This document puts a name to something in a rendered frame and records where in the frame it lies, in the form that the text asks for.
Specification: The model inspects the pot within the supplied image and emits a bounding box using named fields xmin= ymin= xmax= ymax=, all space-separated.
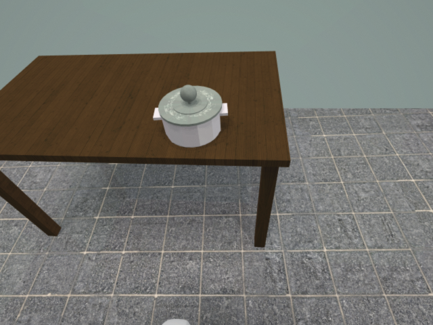
xmin=153 ymin=103 xmax=228 ymax=148

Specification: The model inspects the lid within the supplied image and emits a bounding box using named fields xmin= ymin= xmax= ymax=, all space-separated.
xmin=158 ymin=86 xmax=222 ymax=127

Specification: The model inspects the knob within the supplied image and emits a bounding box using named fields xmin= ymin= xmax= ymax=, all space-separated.
xmin=180 ymin=85 xmax=197 ymax=102

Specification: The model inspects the table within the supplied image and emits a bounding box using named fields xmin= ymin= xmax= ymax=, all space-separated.
xmin=0 ymin=51 xmax=290 ymax=247

